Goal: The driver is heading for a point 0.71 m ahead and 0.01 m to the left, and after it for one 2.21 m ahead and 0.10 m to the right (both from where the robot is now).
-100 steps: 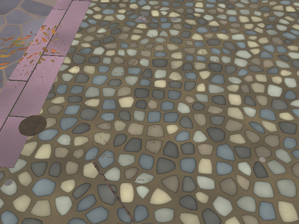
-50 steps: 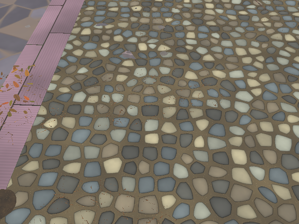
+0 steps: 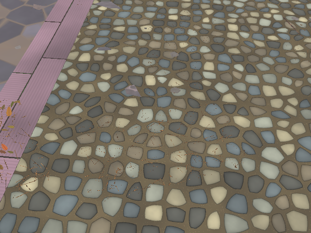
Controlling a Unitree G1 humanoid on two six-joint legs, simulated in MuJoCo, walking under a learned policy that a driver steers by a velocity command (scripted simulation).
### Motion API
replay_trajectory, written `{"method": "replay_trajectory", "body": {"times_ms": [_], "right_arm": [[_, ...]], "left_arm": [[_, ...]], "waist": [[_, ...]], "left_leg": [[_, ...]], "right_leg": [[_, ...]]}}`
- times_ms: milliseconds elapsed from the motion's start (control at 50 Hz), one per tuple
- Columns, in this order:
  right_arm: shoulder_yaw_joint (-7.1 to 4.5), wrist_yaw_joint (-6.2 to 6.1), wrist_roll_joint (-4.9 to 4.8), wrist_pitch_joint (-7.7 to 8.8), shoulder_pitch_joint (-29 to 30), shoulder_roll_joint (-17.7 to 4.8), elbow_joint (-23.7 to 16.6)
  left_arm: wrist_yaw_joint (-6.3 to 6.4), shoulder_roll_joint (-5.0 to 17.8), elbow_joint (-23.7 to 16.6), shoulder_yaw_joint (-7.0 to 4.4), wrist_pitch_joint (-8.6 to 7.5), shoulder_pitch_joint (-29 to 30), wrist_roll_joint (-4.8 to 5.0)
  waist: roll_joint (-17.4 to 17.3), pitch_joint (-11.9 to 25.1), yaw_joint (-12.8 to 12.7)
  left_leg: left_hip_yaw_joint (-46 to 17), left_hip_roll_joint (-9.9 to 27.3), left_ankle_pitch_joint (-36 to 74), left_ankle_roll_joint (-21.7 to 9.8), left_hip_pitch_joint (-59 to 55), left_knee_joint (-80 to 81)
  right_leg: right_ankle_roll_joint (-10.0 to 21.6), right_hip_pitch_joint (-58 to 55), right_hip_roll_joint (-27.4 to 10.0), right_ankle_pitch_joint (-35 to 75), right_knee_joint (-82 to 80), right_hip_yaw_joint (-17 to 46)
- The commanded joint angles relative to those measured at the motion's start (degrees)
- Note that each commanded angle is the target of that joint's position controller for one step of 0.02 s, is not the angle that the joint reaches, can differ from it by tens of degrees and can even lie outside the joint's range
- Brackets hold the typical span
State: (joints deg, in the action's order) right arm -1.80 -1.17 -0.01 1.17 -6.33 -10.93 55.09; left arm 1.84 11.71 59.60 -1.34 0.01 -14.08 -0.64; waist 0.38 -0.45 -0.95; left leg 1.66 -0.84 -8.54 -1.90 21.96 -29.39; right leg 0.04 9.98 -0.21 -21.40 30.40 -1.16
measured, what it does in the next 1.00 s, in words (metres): lifts its right foot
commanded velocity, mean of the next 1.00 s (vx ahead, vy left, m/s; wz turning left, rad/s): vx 0.10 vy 0.00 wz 0.00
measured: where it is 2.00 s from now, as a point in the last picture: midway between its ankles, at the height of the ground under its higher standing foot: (160, 203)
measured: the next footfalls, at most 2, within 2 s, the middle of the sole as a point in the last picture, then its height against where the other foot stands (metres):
right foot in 1.46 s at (189, 229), level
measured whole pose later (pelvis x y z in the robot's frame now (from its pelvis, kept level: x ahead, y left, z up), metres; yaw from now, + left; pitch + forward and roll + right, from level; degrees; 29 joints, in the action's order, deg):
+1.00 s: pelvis +0.09 +0.04 +0.00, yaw +0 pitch +0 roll +0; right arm -4.3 1.0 -1.2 6.2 -11.0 -13.1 61.5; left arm 0.9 12.7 61.3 -3.2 -4.4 -23.0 2.1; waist 2.3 -0.9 0.6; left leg 5.0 -0.8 -17.3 -3.4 16.7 -34.1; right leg 1.8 14.8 -1.4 -26.8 59.2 2.7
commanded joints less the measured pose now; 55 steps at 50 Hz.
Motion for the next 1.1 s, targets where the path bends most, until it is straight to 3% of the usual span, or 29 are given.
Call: {"method": "replay_trajectory", "body": {"times_ms": [20,80,300,640,660,700,720,740,760,800,840,860,880,900,920,940,960,980,1000,1020,1040,1060,1100], "right_arm": [[-1.68,-0.52,-0.39,1.04,0.15,-6.96,-1.63],[-1.82,-0.36,-0.39,0.69,0.05,-6.48,-0.72],[-2.09,-0.61,-0.26,-1.14,1.14,-6.07,2.00],[-1.86,-1.12,-0.24,-1.50,0.33,-5.55,5.47],[-1.72,-1.11,-0.22,-1.55,-0.74,-5.03,6.19],[-2.15,-1.11,-0.75,-1.35,-0.88,-5.95,6.38],[-2.19,-0.93,-0.86,-0.75,1.18,-6.05,5.51],[-2.03,-0.48,-1.29,0.25,3.90,-5.31,4.20],[-1.87,0.06,-1.44,1.28,5.45,-4.84,3.28],[-2.02,0.95,-1.75,2.85,6.07,-5.20,2.53],[-1.94,1.67,-2.44,3.96,6.33,-4.91,1.87],[-1.99,1.96,-2.46,4.28,5.13,-4.55,2.27],[-2.23,2.19,-2.38,4.36,0.77,-4.17,3.98],[-3.21,2.19,-2.21,4.13,-5.94,-5.38,6.58],[-4.46,2.10,-2.20,3.88,-14.16,-7.62,8.84],[-6.01,1.64,-1.84,3.94,-22.68,-13.66,9.83],[-5.11,2.22,-0.99,4.54,-26.52,-14.04,10.50],[-3.51,2.20,-0.54,5.39,-20.44,-10.42,9.42],[-2.52,2.42,-0.67,5.76,-14.58,-7.95,7.41],[-1.86,2.74,-0.48,5.86,-10.77,-7.05,6.23],[-1.38,2.94,-0.28,5.88,-9.35,-6.43,5.62],[-0.98,2.87,0.01,5.63,-9.69,-5.62,5.80],[-0.75,2.23,0.14,5.34,-12.90,-6.18,6.62]], "left_arm": [[0.03,5.45,0.57,-1.15,-1.34,-5.27,-0.03],[-0.05,4.63,1.27,-1.05,-1.59,-5.52,0.27],[0.42,3.58,2.70,-0.71,-1.17,-7.74,0.23],[0.61,1.67,3.53,-0.52,-1.56,-10.56,0.24],[0.63,1.41,4.12,-0.53,-1.49,-11.90,0.28],[0.90,4.19,3.40,-1.46,-1.36,-11.91,0.92],[1.03,5.43,2.89,-1.88,-1.61,-13.00,1.25],[1.11,7.53,2.54,-2.58,-2.19,-13.59,1.62],[1.15,9.35,2.19,-3.33,-2.90,-12.34,1.79],[0.85,7.61,2.03,-3.27,-4.25,-12.90,1.47],[0.15,6.92,1.70,-3.19,-4.62,-12.88,2.00],[-0.17,7.20,1.34,-3.22,-4.45,-11.94,2.21],[-0.48,7.82,0.81,-3.27,-4.18,-10.18,2.27],[-0.70,8.33,0.39,-3.27,-4.10,-9.72,1.93],[-0.80,8.26,-0.13,-3.10,-4.29,-8.14,1.84],[-0.79,4.88,-2.51,-2.18,-4.80,-6.03,1.74],[-0.70,1.06,-4.19,-1.26,-5.96,-6.08,2.01],[-1.03,3.69,-4.87,-2.07,-6.70,-4.18,3.57],[-1.39,5.15,-5.46,-2.36,-7.03,-2.54,3.96],[-1.22,5.30,-5.26,-2.74,-7.11,-2.14,3.51],[-0.99,5.60,-5.13,-3.29,-6.83,-2.11,2.80],[-1.05,5.71,-4.86,-3.67,-6.29,-2.92,2.57],[-1.26,4.72,-5.05,-3.84,-5.35,-2.06,2.42]], "waist": [[-0.47,2.80,0.08],[0.28,4.02,0.29],[-0.13,-0.16,0.37],[-0.03,-2.53,0.80],[0.42,-1.55,0.67],[3.33,-4.46,0.25],[4.83,-6.52,-0.96],[7.79,-9.04,-1.85],[9.41,-11.69,-1.86],[7.97,-12.74,-1.89],[6.28,-12.03,-1.44],[5.84,-10.92,-0.44],[5.78,-9.12,1.96],[5.78,-5.86,4.60],[3.83,-1.97,8.63],[-9.75,1.55,11.28],[-17.85,7.04,10.46],[-10.82,2.60,7.28],[-7.20,-1.23,5.25],[-3.94,-2.89,3.49],[-3.29,-3.78,2.38],[-4.10,-3.57,1.48],[-4.05,-3.94,1.30]], "left_leg": [[-6.02,4.88,11.95,-3.97,-12.43,2.23],[-5.27,4.66,17.50,-4.83,-14.45,0.21],[-4.61,3.56,10.52,-3.29,-13.65,0.98],[-4.86,3.17,4.58,-2.18,-13.09,3.00],[-4.04,2.36,-1.99,-2.13,-13.28,2.87],[-0.79,-0.79,-18.66,-1.80,-7.83,-1.12],[0.28,-1.58,-21.32,-1.64,-2.48,-4.58],[2.21,-1.84,-17.10,-1.47,3.43,-9.60],[1.08,0.73,-13.26,-1.91,8.20,-14.17],[-0.93,4.00,-16.45,-2.83,16.60,-18.87],[-0.07,4.76,-17.35,-3.21,15.91,-13.32],[2.06,3.54,-14.73,-3.10,9.83,-8.49],[5.02,0.99,-9.45,-2.80,-1.00,-3.95],[7.00,-2.44,-5.81,-2.55,-12.74,-3.07],[3.73,-1.23,-4.73,-3.78,-22.73,-1.89],[-18.93,12.05,-12.08,-9.90,-32.35,8.13],[-43.20,22.75,-14.82,-16.21,-37.03,19.02],[-41.28,23.63,-19.04,-15.18,-32.33,18.65],[-32.91,21.44,-17.99,-12.70,-27.02,18.71],[-26.22,19.06,-14.44,-10.84,-22.80,19.72],[-20.53,16.60,-9.30,-9.32,-19.47,20.57],[-16.12,14.38,-5.59,-8.30,-17.40,21.25],[-11.65,12.82,1.92,-8.37,-16.83,22.14]], "right_leg": [[1.56,6.47,-2.24,7.45,-6.80,1.87],[1.27,5.74,-2.15,11.01,-6.08,1.61],[1.57,7.35,-2.37,7.35,-7.41,1.69],[1.81,7.98,-2.12,3.23,-9.81,1.40],[2.26,7.56,-2.05,-2.42,-10.79,1.45],[5.40,8.39,-3.93,-16.30,-13.07,5.03],[7.80,7.28,-7.19,-22.25,-15.99,9.65],[10.57,4.62,-12.71,-24.85,-20.15,16.61],[12.93,2.97,-17.89,-22.80,-21.88,21.93],[13.97,-4.10,-20.40,-11.92,-20.67,22.85],[12.08,-7.43,-18.29,-3.55,-18.37,18.22],[10.81,-5.17,-16.14,-1.23,-17.08,14.76],[9.53,0.45,-13.58,2.07,-14.59,10.98],[8.55,5.58,-10.98,11.21,-10.04,8.33],[6.63,9.91,-8.29,20.90,-0.28,4.53],[1.68,21.76,-0.94,17.77,21.90,-2.83],[1.03,30.29,3.91,-9.51,38.31,2.80],[2.97,35.20,-0.02,-7.68,46.22,8.04],[4.77,36.13,-3.20,-1.72,46.44,7.19],[5.52,34.89,-5.67,4.03,43.67,6.16],[5.60,32.48,-7.35,7.43,40.14,5.44],[5.34,29.62,-8.07,9.38,37.87,4.80],[4.05,29.54,-8.26,11.60,34.55,3.03]]}}
Velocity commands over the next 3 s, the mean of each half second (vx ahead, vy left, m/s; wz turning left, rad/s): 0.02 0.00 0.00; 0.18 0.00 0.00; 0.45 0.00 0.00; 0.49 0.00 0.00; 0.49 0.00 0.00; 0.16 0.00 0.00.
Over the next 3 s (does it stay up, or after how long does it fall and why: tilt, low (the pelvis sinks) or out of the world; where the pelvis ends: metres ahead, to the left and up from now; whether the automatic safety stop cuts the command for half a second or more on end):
stays up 1.06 0.00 0.00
